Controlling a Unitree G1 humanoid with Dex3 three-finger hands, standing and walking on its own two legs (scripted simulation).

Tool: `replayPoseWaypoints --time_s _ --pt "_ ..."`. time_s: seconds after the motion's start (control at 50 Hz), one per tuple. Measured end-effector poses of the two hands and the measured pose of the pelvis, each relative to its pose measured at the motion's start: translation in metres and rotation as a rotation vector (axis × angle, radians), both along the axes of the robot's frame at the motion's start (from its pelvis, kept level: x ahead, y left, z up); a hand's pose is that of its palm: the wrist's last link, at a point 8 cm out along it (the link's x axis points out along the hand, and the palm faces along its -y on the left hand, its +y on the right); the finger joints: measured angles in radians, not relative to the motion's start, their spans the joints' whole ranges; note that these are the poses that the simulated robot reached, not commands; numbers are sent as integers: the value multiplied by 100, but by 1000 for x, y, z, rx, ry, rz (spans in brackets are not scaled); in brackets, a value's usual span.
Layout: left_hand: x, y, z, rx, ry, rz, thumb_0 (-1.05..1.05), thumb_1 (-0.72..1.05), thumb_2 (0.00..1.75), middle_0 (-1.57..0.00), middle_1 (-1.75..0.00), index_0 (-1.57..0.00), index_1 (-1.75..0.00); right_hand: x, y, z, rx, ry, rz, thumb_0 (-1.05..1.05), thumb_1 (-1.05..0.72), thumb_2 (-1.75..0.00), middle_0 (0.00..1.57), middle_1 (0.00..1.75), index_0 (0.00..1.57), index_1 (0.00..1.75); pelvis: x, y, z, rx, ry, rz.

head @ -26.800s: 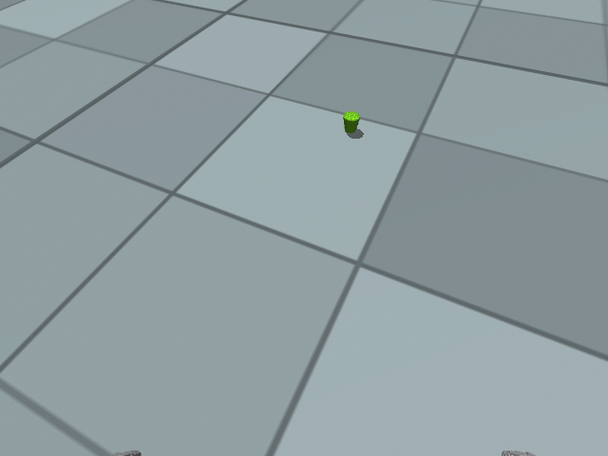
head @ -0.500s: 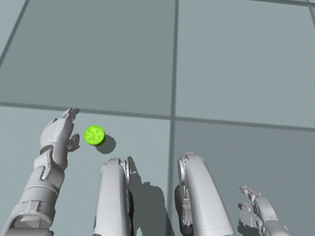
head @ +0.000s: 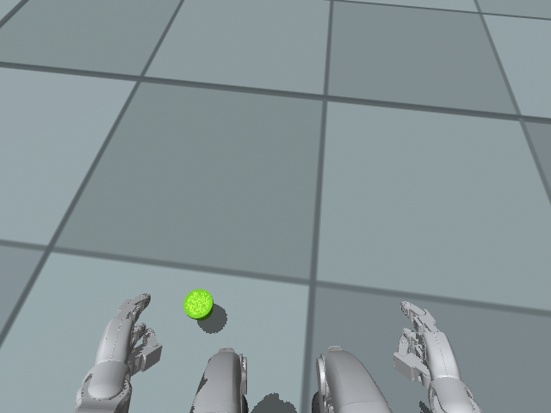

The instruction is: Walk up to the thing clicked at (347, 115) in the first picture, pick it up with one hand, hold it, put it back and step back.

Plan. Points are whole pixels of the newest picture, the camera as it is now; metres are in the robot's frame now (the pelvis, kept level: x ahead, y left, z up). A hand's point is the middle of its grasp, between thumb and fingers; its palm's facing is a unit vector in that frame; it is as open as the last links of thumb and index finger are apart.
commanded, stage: home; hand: left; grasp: from above
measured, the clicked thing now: (200, 307) +0.42 +0.23 -0.61
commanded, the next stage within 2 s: none
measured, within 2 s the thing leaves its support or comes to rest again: neither
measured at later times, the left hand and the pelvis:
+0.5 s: hand (138, 364) +0.19 +0.18 +0.01, palm faces +0.08 -0.98 -0.20, open 7.4 cm; pelvis +0.03 +0.00 +0.06, yaw +1 degrees
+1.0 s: hand (140, 366) +0.18 +0.18 +0.01, palm faces +0.07 -0.98 -0.20, open 7.4 cm; pelvis +0.03 +0.00 +0.06, yaw +1 degrees
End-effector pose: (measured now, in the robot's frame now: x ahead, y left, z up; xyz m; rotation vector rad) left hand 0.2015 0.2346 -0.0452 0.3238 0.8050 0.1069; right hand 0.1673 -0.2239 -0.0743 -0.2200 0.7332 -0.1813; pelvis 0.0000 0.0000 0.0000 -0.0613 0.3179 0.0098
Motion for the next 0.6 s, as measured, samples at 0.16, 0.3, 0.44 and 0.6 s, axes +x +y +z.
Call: replayPoseWaypoints --time_s 0.16,0.3,0.44,0.6 --pt "-15 -1 61 -94 0 96 1 90 89 -20 -30 -20 -29 -6 -5 46 -30 -33 -53 1 -90 -89 20 30 20 30 24 2 41 4 -76 6" --pt "-25 0 87 -115 -17 110 1 91 89 -20 -30 -20 -29 9 -11 71 -55 -118 -52 1 -90 -89 20 30 20 30 34 2 56 9 -121 14" --pt "-32 -2 85 -130 -6 114 1 91 89 -20 -30 -20 -29 25 -13 83 -71 -182 -12 1 -90 -89 20 30 20 30 33 0 58 14 -143 21" --pt "-36 -4 84 -133 -5 114 1 91 89 -20 -30 -20 -29 28 -12 85 -70 -189 14 1 -90 -89 20 30 20 30 31 -2 59 15 -154 24"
